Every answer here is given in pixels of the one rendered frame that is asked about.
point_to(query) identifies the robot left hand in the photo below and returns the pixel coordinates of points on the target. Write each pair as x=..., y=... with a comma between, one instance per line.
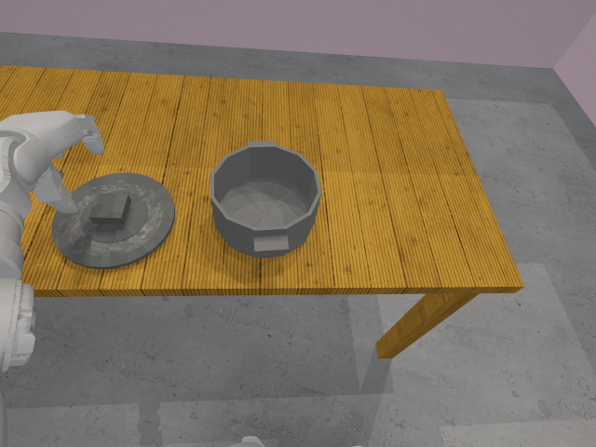
x=58, y=130

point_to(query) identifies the robot left upper arm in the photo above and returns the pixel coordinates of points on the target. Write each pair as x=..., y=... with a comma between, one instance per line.
x=17, y=319

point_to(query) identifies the robot left forearm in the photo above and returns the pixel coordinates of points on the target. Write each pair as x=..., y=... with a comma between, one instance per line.
x=23, y=159

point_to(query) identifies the pot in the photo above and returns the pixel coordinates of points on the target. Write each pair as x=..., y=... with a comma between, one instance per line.
x=264, y=199

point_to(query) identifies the knob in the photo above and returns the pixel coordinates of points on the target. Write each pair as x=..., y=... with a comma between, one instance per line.
x=110, y=208

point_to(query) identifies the table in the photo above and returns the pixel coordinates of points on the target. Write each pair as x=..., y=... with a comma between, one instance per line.
x=402, y=209

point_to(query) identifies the lid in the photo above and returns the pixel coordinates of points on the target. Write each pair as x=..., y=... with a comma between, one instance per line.
x=107, y=246

